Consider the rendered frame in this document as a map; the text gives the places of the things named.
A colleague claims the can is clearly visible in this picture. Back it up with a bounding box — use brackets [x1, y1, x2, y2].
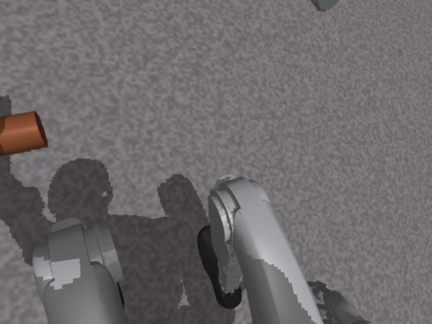
[0, 111, 47, 156]

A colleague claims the right robot foot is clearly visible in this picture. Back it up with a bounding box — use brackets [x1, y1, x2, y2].
[197, 225, 242, 309]

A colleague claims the right robot hand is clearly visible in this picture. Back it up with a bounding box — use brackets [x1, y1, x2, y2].
[307, 280, 364, 324]

